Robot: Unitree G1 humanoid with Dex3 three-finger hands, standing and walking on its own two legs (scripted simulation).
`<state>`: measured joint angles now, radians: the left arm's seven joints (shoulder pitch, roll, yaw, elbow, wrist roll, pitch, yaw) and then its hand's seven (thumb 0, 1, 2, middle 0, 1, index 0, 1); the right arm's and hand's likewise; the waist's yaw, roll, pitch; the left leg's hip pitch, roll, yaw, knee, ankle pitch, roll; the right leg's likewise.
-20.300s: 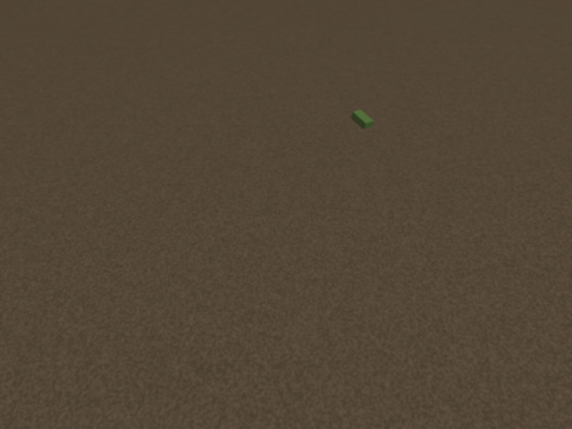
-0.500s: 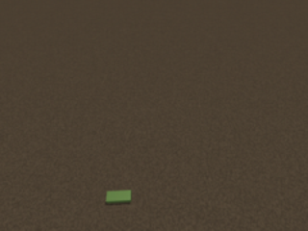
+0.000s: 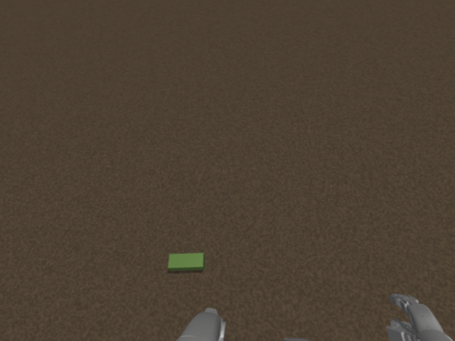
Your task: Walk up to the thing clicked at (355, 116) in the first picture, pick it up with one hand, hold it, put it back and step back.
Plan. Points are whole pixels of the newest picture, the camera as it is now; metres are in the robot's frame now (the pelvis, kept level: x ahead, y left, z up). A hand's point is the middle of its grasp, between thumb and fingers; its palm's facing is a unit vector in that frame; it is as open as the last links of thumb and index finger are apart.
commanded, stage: walk up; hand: left
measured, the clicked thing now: (186, 261) +0.50 +0.26 -0.73
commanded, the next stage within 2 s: none
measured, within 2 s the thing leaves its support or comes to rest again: neither
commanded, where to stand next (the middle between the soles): +0.11 +0.02 m, yaw +0 degrees
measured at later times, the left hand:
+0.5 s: hand out of the picture +0.09 +0.31 -0.13, palm faces +0.03 -0.93 -0.38, open 7.4 cm
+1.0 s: hand out of the picture +0.11 +0.31 -0.14, palm faces +0.02 -0.92 -0.38, open 7.4 cm
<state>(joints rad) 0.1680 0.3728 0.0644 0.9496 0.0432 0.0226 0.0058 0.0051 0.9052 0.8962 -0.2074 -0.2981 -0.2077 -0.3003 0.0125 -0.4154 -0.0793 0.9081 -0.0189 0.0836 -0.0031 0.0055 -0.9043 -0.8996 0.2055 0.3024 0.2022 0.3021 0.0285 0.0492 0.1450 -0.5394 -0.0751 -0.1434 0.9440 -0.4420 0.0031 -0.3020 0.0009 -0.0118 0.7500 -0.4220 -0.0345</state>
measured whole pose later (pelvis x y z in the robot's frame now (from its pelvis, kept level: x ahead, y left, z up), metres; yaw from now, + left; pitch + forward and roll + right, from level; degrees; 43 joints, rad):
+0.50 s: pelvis +0.05 +0.03 +0.02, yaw +3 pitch -4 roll +0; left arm 0.29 0.42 0.05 0.89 0.00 -0.01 -0.01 0.01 0.91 0.90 -0.21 -0.30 -0.21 -0.30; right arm 0.25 -0.38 -0.05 0.86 -0.02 -0.03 0.00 0.01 -0.90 -0.90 0.21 0.30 0.21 0.30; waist 0.00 -0.03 0.11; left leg -0.12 0.01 0.03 0.54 -0.35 0.01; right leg -0.39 -0.01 0.05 0.85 -0.40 -0.02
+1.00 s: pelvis +0.00 +0.04 +0.00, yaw +3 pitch -3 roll +0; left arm 0.11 0.41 0.06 0.86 0.02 0.06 0.02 0.01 0.90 0.90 -0.21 -0.30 -0.21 -0.30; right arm 0.22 -0.36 -0.04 0.93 -0.04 0.03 0.00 0.01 -0.90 -0.90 0.21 0.30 0.21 0.30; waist -0.02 -0.04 0.16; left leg -0.24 -0.01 0.00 0.72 -0.42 0.03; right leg -0.54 0.08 0.15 1.05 -0.44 -0.02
